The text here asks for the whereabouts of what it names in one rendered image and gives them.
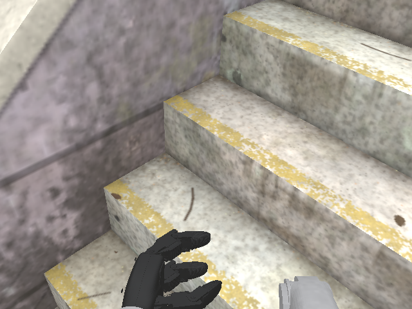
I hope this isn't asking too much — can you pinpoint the robot right thigh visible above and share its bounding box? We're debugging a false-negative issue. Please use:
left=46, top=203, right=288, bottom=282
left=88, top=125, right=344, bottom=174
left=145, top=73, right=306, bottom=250
left=279, top=276, right=339, bottom=309

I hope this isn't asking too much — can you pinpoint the robot left hand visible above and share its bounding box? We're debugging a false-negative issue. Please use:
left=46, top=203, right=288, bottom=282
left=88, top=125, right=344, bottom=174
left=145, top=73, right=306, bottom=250
left=121, top=229, right=222, bottom=309

